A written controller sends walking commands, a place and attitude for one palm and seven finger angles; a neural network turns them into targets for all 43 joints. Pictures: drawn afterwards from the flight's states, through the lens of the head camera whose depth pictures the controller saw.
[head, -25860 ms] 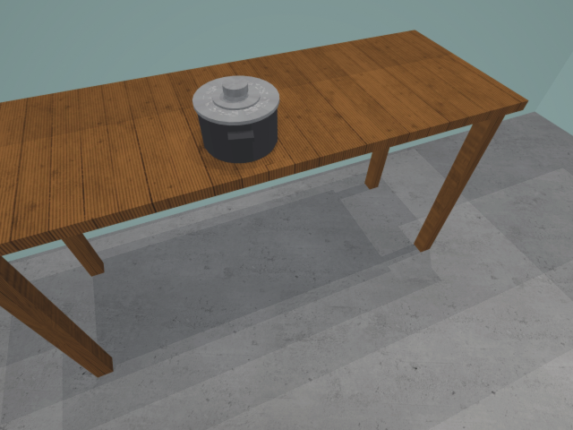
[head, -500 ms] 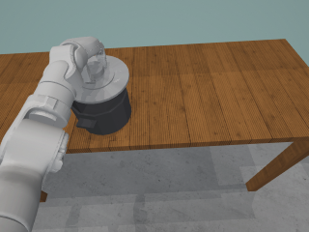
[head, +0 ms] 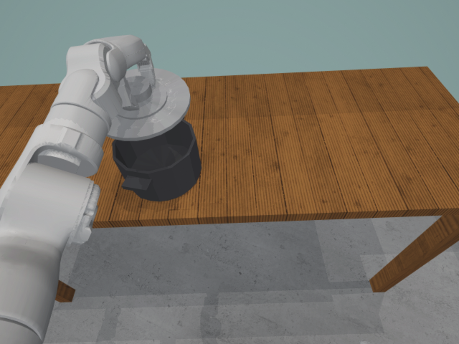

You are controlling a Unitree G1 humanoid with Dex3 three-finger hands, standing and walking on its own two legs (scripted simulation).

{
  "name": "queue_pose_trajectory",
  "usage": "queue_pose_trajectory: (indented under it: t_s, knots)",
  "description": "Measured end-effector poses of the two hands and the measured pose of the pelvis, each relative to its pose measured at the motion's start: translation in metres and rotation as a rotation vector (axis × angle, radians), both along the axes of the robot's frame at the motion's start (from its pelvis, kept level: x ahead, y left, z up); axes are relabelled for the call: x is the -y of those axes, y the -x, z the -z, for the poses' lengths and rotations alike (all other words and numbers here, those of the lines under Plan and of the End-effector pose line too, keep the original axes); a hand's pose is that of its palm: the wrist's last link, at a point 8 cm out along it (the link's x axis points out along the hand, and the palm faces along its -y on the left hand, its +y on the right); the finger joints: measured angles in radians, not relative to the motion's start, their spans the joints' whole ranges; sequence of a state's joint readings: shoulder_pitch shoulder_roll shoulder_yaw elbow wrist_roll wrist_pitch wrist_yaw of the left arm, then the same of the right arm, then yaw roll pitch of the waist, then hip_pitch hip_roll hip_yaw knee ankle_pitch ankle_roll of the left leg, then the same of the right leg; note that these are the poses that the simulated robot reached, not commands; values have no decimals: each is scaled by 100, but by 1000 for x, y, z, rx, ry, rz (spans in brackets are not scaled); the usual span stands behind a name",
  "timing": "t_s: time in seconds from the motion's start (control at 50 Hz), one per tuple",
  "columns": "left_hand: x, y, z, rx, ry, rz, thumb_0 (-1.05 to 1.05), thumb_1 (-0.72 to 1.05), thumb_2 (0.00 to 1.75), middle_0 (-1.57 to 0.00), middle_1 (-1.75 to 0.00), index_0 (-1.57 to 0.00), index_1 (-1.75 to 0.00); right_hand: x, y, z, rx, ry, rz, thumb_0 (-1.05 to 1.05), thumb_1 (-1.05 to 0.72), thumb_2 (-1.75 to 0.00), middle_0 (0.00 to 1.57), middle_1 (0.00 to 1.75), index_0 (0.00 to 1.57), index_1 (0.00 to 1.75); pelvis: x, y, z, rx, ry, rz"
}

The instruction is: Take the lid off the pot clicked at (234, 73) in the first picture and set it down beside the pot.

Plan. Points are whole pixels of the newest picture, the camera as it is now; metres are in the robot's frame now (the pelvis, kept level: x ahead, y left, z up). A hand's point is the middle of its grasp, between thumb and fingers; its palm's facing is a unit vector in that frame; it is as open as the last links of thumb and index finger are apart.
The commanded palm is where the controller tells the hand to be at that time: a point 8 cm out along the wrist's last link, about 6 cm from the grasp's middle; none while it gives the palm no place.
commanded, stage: lift the lid straight up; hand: left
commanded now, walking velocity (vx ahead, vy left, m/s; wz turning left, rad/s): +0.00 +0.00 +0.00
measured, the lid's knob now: (135, 89) +0.52 +0.14 +0.18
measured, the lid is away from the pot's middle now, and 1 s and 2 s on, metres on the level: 0.01 0.02 0.14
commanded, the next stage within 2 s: move the lid sideways beside the pot in 0.86 s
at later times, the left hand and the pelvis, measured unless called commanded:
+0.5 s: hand (115, 66) +0.49 +0.14 +0.25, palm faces -0.27 -0.07 -0.96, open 8.7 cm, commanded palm +0.48 +0.15 +0.31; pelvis -0.01 +0.00 +0.00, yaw +0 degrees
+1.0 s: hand (113, 55) +0.49 +0.14 +0.26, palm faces -0.25 -0.03 -0.97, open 8.7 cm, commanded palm +0.48 +0.15 +0.32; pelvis +0.00 +0.00 +0.00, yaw +0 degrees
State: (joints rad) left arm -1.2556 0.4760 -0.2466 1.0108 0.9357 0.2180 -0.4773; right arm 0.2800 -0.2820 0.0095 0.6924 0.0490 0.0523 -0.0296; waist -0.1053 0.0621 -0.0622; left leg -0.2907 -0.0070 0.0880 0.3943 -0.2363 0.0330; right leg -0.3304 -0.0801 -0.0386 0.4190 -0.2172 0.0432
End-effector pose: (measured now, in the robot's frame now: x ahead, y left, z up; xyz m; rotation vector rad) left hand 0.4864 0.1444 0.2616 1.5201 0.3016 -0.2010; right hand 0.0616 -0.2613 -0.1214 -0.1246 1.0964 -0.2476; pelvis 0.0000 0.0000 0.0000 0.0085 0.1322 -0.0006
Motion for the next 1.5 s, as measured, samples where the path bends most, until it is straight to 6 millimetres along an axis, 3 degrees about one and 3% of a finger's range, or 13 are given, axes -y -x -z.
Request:
queue_pose_trajectory:
  t_s: [0.22,0.62,0.76,1.06,1.24,1.5]
  knots:
    - [0,8,-19,16,-2,1,-3,13,83,-74,-106,-54,-97,0,-1,-3,13,9,-23,0,-90,-90,20,30,20,30,-1,7,0,7,-1,-10]
    - [0,3,-51,56,-11,-33,-3,13,83,-74,-106,-54,-96,2,27,-1,-37,17,6,0,-90,-90,20,30,20,30,-1,9,-1,1,-1,-5]
    - [1,0,-60,65,8,-46,-3,13,83,-74,-106,-54,-97,2,22,-1,-26,16,6,0,-90,-90,20,30,20,30,0,6,-1,-4,-1,-2]
    - [0,2,-59,81,-4,-13,-3,13,83,-75,-107,-54,-96,3,-4,-5,12,18,-25,0,-90,-90,20,30,20,30,1,2,-1,-5,1,-6]
    - [-28,3,-55,68,-20,-87,-4,13,83,-75,-107,-54,-97,5,-10,-7,13,21,-20,0,-90,-90,20,30,20,30,2,5,-1,-5,1,-2]
    - [-66,10,-56,60,-22,-123,-4,13,83,-75,-107,-54,-96,7,4,-10,-32,45,-2,0,-90,-90,20,30,20,30,0,7,-1,-2,9,-10]
